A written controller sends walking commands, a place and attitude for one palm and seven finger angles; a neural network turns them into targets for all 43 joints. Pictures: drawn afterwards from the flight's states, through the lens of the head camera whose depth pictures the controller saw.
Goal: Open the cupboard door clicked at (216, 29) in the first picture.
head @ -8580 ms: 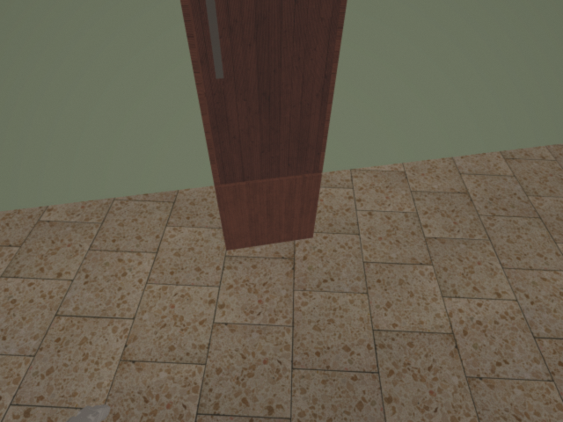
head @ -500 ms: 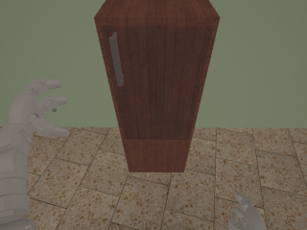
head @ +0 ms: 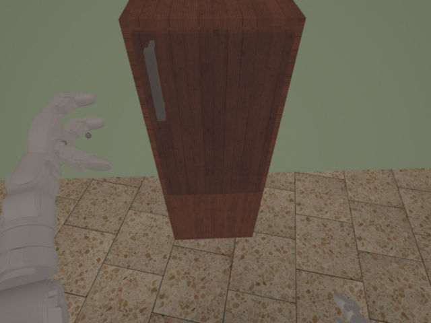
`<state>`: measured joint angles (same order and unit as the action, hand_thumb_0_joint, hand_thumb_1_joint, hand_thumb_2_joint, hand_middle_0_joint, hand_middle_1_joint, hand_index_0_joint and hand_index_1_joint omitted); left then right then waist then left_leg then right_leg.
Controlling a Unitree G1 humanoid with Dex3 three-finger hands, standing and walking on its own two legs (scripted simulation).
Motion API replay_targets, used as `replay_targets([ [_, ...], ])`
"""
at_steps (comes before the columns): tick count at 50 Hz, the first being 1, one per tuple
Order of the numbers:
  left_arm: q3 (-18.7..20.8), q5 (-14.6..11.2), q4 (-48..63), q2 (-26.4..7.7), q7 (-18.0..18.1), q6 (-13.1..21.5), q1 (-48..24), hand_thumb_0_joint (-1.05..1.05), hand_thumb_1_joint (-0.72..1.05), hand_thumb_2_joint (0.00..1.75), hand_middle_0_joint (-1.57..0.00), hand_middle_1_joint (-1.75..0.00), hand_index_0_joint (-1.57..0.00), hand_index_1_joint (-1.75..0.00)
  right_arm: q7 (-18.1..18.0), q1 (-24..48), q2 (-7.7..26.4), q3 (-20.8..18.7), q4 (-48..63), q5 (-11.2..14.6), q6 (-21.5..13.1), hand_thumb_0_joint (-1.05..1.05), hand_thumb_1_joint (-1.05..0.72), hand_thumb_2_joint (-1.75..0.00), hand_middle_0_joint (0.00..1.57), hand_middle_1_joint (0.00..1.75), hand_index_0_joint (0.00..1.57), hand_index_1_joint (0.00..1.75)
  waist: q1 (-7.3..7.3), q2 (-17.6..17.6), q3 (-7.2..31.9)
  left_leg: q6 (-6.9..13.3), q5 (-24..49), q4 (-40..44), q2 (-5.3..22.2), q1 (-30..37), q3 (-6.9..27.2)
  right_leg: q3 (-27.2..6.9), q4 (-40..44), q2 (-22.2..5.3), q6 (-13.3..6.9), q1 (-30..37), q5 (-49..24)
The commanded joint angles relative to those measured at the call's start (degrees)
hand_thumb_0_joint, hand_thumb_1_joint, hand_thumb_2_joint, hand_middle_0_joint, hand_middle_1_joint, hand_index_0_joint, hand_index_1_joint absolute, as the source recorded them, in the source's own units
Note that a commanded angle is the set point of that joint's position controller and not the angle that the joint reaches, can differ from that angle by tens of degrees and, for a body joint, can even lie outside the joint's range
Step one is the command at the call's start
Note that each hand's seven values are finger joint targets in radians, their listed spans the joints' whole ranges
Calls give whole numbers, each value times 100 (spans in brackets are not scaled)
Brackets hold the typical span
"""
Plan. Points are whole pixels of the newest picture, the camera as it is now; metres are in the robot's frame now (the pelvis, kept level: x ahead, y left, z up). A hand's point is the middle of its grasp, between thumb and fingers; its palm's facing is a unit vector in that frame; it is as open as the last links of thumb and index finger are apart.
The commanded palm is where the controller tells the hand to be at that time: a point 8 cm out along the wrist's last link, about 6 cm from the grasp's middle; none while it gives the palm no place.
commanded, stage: move the hooked fingers beside the handle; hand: left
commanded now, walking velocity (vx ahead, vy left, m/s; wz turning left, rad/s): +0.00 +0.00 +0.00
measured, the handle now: (156, 83) +0.58 +0.17 +0.15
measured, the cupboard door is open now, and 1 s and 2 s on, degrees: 0 0 0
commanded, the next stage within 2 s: slide the fingers in behind the handle in 1.80 s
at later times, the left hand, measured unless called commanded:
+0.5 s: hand (108, 111) +0.45 +0.24 +0.17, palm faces +0.10 -0.99 +0.00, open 14.0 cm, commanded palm +0.43 +0.28 +0.16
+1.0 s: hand (127, 91) +0.53 +0.22 +0.16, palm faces +0.09 -1.00 +0.00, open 14.0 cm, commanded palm +0.49 +0.28 +0.15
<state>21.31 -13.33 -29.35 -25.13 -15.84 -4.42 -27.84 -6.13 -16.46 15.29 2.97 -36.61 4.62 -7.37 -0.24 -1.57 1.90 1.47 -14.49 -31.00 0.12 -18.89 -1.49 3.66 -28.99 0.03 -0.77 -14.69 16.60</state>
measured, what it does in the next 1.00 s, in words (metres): stands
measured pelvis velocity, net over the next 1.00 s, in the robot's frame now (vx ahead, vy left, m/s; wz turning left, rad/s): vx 0.01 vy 0.00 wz -0.05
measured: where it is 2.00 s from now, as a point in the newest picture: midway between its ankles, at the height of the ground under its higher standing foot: outside the picture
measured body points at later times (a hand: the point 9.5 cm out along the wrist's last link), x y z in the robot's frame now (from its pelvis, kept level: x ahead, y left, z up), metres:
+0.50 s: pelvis +0.00 +0.00 +0.00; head +0.03 +0.00 +0.44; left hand +0.44 +0.29 +0.17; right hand +0.06 -0.27 -0.11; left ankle +0.02 +0.10 -0.73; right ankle -0.02 -0.11 -0.73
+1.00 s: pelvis +0.01 +0.00 -0.01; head +0.09 +0.01 +0.43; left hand +0.52 +0.28 +0.16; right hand -0.03 -0.27 -0.12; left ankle +0.02 +0.10 -0.73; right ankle -0.02 -0.11 -0.73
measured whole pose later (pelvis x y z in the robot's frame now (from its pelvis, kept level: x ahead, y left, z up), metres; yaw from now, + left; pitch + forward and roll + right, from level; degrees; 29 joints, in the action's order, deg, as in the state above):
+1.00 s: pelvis +0.01 +0.00 -0.01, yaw -3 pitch +13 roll -2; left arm 26.4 -3.9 -71.6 -38.6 -14.3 10.4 -59.7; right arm -3.0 -26.8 16.7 1.6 -38.4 1.2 -0.4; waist -9.7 -1.2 3.6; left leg 1.5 -17.2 -37.8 2.2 -33.9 -2.7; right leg 2.2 -33.8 1.8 -0.7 -29.6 17.5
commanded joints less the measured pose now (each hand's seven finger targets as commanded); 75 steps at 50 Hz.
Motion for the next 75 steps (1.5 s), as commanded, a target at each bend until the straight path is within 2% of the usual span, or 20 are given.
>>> replay_targets([
  [1,197,-46,1029,-1394,107,401,-2608,0,-50,30,-30,-120,-30,-120,-48,237,802,-314,717,-34,-234,0,-90,-90,20,30,20,30,-78,-278,1586,45,1425,262,34,1418,384,-100,327,150,-104,-265,-1466],
  [6,258,81,431,-1573,271,448,-3190,0,-50,30,-30,-120,-30,-120,-18,117,846,-308,650,-62,-100,0,-90,-90,20,30,20,30,-134,24,1537,52,1290,268,35,1145,380,-114,309,126,-85,-249,-1416],
  [9,209,168,374,-1562,311,632,-3472,0,-50,30,-30,-120,-30,-120,17,68,824,-316,678,-76,-52,0,-90,-90,20,30,20,30,-157,-326,1815,37,1542,181,32,1321,343,-159,229,117,-90,-254,-1637],
  [11,328,190,-4,-1731,308,760,-3538,0,-50,30,-30,-120,-30,-120,31,-63,863,-335,598,-91,-13,0,-90,-90,20,30,20,30,-188,-19,1718,54,1461,161,60,1170,367,-149,232,136,-88,-247,-1557],
  [15,254,237,-485,-1760,204,883,-3868,0,-50,30,-30,-120,-30,-120,44,-169,896,-348,567,-84,49,0,-90,-90,20,30,20,30,-250,-305,1731,56,1376,109,32,1090,317,-196,191,120,-80,-377,-1576],
  [17,176,249,-757,-1751,161,956,-4129,0,-50,30,-30,-120,-30,-120,51,-265,933,-366,521,-88,81,0,-90,-90,20,30,20,30,-336,-96,1689,79,1238,85,45,974,327,-192,190,125,-61,-454,-1488],
  [19,151,291,-980,-1807,145,1052,-4395,0,-50,30,-30,-120,-30,-120,58,-368,953,-372,476,-97,108,0,-90,-90,20,30,20,30,-363,-334,1686,59,1157,69,36,952,354,-190,171,127,-76,-586,-1364],
  [22,113,297,-1075,-1781,130,1275,-4683,0,-50,30,-30,-120,-30,-120,88,-522,980,-419,421,-126,118,0,-90,-90,20,30,20,30,-415,-328,2010,69,1340,-38,40,1106,363,-209,111,149,-66,-607,-1489],
  [28,258,470,-2197,-2174,124,1448,-5153,0,-50,30,-30,-120,-30,-120,115,-850,1060,-421,231,-170,210,0,-90,-90,20,30,20,30,-574,-101,1675,114,910,-105,20,491,319,-257,88,142,-10,-797,-1277],
  [33,271,608,-2326,-2345,183,1758,-5828,0,-50,30,-30,-120,-30,-120,153,-1129,1098,-462,160,-238,254,0,-90,-90,20,30,20,30,-718,-376,2186,89,1053,-249,51,691,393,-270,-19,179,0,-976,-1254],
  [36,512,649,-2583,-2603,200,1849,-5697,0,-50,30,-30,-120,-30,-120,182,-1319,1127,-483,135,-286,314,0,-90,-90,20,30,20,30,-666,-323,2423,94,1387,-350,62,694,388,-261,-111,214,-10,-889,-1507],
  [37,378,677,-2697,-2494,176,1826,-5808,0,-50,30,-30,-120,-30,-120,192,-1309,1115,-470,126,-280,334,0,-90,-90,20,30,20,30,-742,-413,2312,93,1361,-359,70,630,349,-267,-106,208,15,-981,-1541],
  [41,565,805,-3144,-2935,183,1711,-5870,0,-50,30,-30,-120,-30,-120,189,-1523,1188,-469,124,-305,458,0,-90,-90,20,30,20,30,-802,-142,2098,140,1216,-412,69,168,319,-295,-112,206,42,-945,-1544],
  [43,574,884,-3052,-3026,213,1759,-6123,0,-50,30,-30,-120,-30,-120,198,-1591,1184,-475,143,-328,490,0,-90,-90,20,30,20,30,-851,-416,2247,119,1328,-458,89,292,337,-293,-145,222,52,-1094,-1564],
  [46,730,860,-2967,-3138,196,1889,-5818,0,-50,30,-30,-120,-30,-120,228,-1701,1178,-496,202,-358,559,0,-90,-90,20,30,20,30,-749,-414,2606,114,1694,-546,103,406,318,-285,-243,255,28,-900,-1862],
  [52,607,723,-2688,-2760,5,1768,-5326,0,-50,30,-30,-120,-30,-120,268,-1653,1135,-537,335,-322,709,0,-90,-90,20,30,20,30,-656,-558,2666,107,2105,-576,136,646,246,-222,-261,301,28,-942,-2152],
  [57,780,625,-1898,-2804,86,1756,-5207,0,-50,30,-30,-120,-30,-120,300,-1563,1103,-568,387,-316,751,0,-90,-90,20,30,20,30,-565,-747,2801,89,2622,-612,178,989,293,-187,-292,334,5,-932,-2335],
  [62,550,470,-1282,-2251,109,1546,-4776,0,-50,30,-30,-120,-30,-120,354,-1362,1038,-603,437,-270,735,0,-90,-90,20,30,20,30,-518,-856,2813,62,3220,-663,222,1368,329,-153,-290,342,0,-991,-2506],
  [66,304,446,-1519,-1949,193,1254,-4844,0,-50,30,-30,-120,-30,-120,324,-1253,1040,-563,444,-249,749,0,-90,-90,20,30,20,30,-624,-478,2201,90,2555,-543,178,994,317,-117,-211,311,-9,-1047,-2230],
  [75,66,648,-2009,-1856,426,1672,-5914,0,-50,30,-30,-120,-30,-120,268,-1099,1011,-486,301,-280,583,0,-90,-90,20,30,20,30,-804,-480,2216,41,1655,-519,130,968,468,-173,-227,228,-28,-1339,-1572],
])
